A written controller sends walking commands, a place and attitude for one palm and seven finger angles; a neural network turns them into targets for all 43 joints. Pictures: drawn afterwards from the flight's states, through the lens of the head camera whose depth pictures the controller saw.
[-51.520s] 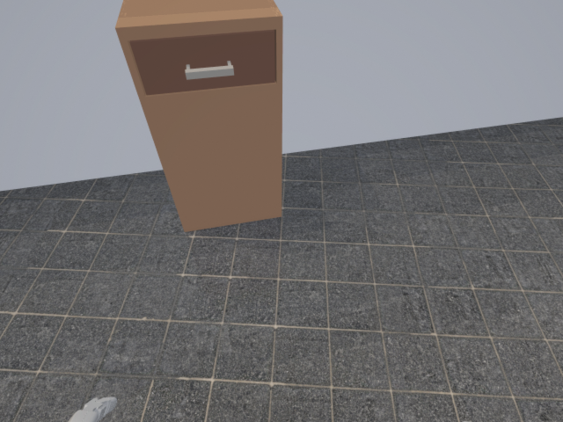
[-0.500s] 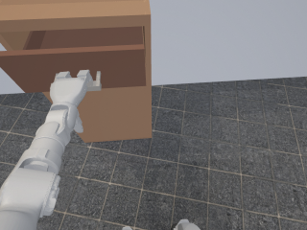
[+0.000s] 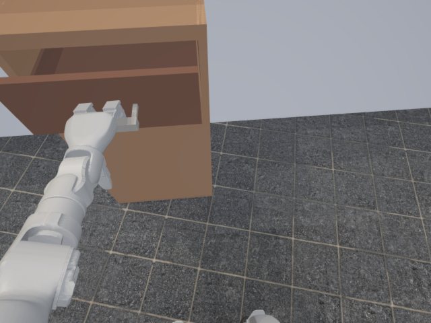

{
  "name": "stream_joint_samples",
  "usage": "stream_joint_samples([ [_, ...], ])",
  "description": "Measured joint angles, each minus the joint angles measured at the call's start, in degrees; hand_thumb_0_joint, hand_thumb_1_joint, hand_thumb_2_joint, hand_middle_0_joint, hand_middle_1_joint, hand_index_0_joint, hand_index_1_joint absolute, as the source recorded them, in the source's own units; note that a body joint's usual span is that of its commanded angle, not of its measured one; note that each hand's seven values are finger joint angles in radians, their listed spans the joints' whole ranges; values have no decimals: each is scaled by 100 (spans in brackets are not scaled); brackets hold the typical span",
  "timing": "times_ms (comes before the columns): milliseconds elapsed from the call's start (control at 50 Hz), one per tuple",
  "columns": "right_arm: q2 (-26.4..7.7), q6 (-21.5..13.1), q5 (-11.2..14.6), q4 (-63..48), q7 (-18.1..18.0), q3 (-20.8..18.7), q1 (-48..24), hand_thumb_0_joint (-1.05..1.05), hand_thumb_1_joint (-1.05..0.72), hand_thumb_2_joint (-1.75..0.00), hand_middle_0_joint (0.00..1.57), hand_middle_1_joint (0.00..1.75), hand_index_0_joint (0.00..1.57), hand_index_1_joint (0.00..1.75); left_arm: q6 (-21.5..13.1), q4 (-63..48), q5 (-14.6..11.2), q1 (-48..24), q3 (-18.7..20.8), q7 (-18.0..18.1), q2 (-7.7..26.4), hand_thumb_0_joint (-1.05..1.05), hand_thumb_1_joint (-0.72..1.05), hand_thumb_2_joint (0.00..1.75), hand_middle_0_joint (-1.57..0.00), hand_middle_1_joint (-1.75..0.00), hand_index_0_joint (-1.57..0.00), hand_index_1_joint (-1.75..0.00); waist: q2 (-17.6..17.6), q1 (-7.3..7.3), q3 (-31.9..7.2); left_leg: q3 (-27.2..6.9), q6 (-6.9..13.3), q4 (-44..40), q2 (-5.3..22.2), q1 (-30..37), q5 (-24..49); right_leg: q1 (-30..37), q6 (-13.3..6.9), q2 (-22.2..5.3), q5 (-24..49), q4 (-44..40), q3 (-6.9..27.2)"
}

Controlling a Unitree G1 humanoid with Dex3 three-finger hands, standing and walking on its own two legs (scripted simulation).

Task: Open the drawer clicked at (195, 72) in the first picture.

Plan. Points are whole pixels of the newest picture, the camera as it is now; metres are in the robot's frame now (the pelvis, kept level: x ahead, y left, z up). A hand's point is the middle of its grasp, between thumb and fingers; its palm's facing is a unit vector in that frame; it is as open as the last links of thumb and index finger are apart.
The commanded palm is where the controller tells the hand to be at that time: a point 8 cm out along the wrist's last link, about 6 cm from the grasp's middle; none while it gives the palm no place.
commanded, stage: re-aim the fingers above the handle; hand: left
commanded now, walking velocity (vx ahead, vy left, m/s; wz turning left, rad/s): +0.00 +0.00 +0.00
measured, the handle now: (105, 118) +0.53 +0.22 +0.02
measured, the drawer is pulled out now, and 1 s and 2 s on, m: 0.10 0.10 0.10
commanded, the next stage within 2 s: lower the fingers behind the handle in 0.76 s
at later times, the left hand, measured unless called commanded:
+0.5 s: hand (104, 147) +0.46 +0.22 +0.01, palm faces -0.05 -0.05 -1.00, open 14.0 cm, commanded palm +0.43 +0.22 +0.07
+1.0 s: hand (103, 149) +0.45 +0.22 +0.01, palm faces -0.05 -0.05 -1.00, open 14.0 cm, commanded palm +0.44 +0.23 +0.06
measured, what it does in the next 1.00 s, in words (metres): stands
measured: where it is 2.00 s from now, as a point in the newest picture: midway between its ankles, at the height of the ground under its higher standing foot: outside the picture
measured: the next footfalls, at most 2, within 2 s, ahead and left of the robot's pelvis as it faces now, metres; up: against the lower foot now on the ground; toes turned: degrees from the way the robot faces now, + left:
none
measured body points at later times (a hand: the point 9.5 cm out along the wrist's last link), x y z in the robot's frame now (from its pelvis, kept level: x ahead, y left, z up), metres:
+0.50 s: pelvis +0.01 +0.00 +0.00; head +0.10 -0.01 +0.44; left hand +0.45 +0.22 +0.07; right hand +0.05 -0.27 -0.14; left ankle -0.04 +0.09 -0.71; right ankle +0.00 -0.12 -0.71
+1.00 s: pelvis +0.00 +0.00 +0.00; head +0.10 -0.01 +0.44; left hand +0.45 +0.22 +0.07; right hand +0.04 -0.27 -0.14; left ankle -0.04 +0.09 -0.71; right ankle +0.00 -0.12 -0.71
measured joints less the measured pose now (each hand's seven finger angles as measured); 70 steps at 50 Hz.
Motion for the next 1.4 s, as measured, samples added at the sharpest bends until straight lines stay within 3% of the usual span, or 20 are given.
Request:
stream_joint_samples([
  [240, -50, 7, -15, 39, 19, -59, -5, 0, -90, -90, 20, 30, 21, 30, -117, -209, 13, 185, 48, 119, -41, 0, -49, 30, -29, -119, -29, -116, -8, 52, 0, -19, -8, -8, 4, 41, -38, 46, -6, 6, -43, -9, -16],
  [500, 24, 17, -18, 23, 57, -55, -85, 0, -90, -90, 20, 30, 21, 30, 75, -272, -3, 211, 3, 91, -150, 0, -49, 30, -29, -117, -29, -117, 28, 85, 9, -20, -2, -41, -7, 101, -37, 107, 4, -3, -44, -40, -13],
  [900, -15, 11, -14, 64, 30, -57, -32, 0, -90, -90, 20, 30, 21, 30, -79, -333, 8, 308, 20, 99, -95, 0, -49, 30, -29, -118, -29, -115, 2, 71, 35, -11, 4, -60, -14, 152, -26, 153, 10, -6, -33, -54, 1],
  [1400, -56, -12, -7, 50, -5, 65, 48, 0, -90, -90, 20, 30, 21, 30, 16, 429, 87, -410, -114, 316, 100, 0, -49, 30, -27, -120, -29, -120, -66, -39, -122, -70, 6, 582, 0, -684, -129, -645, -12, -18, -121, 533, -59],
])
